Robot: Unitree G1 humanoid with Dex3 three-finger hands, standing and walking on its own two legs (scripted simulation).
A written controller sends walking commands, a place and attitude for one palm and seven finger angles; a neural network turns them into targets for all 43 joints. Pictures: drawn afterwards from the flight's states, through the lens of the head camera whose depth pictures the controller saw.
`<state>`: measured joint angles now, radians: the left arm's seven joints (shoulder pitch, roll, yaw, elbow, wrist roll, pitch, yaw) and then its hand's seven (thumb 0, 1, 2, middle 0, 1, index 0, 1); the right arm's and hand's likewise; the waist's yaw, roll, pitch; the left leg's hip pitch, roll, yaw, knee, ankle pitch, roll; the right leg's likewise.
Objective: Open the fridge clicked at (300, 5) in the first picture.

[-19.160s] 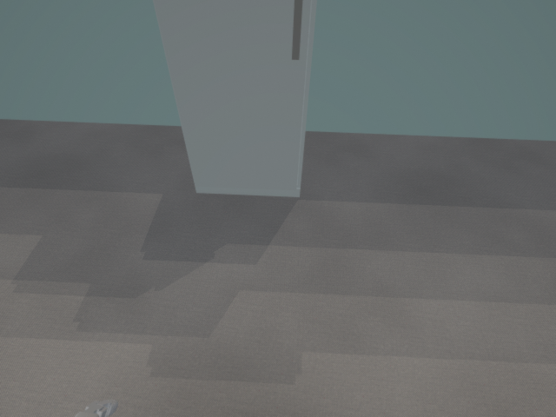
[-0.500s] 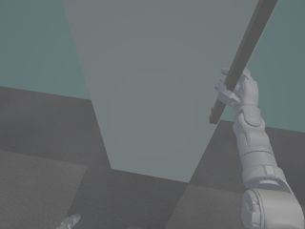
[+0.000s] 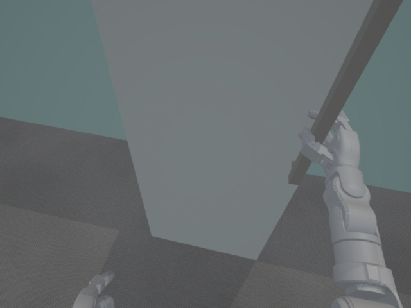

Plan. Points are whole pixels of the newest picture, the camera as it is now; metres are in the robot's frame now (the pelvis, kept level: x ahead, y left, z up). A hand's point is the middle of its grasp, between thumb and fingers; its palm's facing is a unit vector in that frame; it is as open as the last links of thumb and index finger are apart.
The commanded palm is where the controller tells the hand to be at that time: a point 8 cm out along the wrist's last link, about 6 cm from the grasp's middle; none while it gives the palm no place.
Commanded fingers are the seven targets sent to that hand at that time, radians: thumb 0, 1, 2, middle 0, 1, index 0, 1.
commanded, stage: pull the door a little, standing still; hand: right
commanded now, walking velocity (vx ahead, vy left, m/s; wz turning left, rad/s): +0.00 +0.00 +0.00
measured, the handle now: (330, 99) +0.45 -0.18 +0.22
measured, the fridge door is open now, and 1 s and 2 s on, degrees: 0 22 57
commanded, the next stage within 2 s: walk backward, drawing the door open in 0.42 s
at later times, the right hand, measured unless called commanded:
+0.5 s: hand (306, 163) +0.35 -0.14 +0.15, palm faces +0.09 +1.00 +0.01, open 6.5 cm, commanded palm +0.29 -0.18 +0.15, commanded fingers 0.00 -0.90 -0.90 0.45 1.40 0.45 1.40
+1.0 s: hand (284, 217) +0.24 -0.09 +0.14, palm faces +0.11 +0.98 -0.19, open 7.1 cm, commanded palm +0.20 -0.13 +0.15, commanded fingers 0.00 -0.90 -0.90 0.45 1.40 0.45 1.40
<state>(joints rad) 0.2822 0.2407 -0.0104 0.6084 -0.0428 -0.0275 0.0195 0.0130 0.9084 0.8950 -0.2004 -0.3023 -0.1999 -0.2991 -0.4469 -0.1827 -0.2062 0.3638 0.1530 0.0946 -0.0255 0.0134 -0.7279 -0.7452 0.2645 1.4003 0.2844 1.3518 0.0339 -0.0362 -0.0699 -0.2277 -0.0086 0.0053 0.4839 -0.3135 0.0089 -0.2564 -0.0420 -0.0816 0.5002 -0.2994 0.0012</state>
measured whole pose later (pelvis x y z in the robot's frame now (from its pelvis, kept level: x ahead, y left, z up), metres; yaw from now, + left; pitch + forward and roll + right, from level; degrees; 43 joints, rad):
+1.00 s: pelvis -0.03 +0.04 +0.00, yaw -3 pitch +2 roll -1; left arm 0.18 0.20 -0.02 0.51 0.01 0.07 0.06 0.01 0.91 0.89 -0.20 -0.30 -0.20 -0.30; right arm 0.21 -0.15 0.00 -0.37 0.05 -0.01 -0.10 -0.04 -0.60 -0.68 0.37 1.37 0.23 1.33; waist 0.05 -0.09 0.01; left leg -0.23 -0.02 0.12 0.50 -0.31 0.07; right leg -0.31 -0.05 0.01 0.58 -0.24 -0.01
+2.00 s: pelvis -0.04 +0.42 +0.00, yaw -50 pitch -1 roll -2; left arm 0.12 0.18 0.04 0.61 0.01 -0.10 0.08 0.02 0.91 0.90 -0.20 -0.30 -0.20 -0.30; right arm 0.12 -0.19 0.07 -0.44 -0.01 -0.06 -0.01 -0.05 -0.59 -0.91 0.31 1.24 0.13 1.15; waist 0.04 0.00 0.18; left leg -0.29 0.06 0.17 0.57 -0.27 0.07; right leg -0.45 -0.02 -0.11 1.06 -0.57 0.03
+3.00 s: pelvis +0.16 +0.73 -0.02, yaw -81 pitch -3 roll -1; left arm 0.22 0.19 -0.06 0.71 -0.03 -0.02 0.09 0.01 0.90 0.89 -0.20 -0.30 -0.20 -0.30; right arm -0.68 -0.28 -0.03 0.72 0.05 -0.11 0.00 -0.08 -0.42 -1.17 0.32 1.23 0.19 1.16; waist -0.03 -0.07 0.05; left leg -0.30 0.02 0.05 0.64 -0.29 0.02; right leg -0.37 -0.01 0.01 0.82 -0.43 -0.02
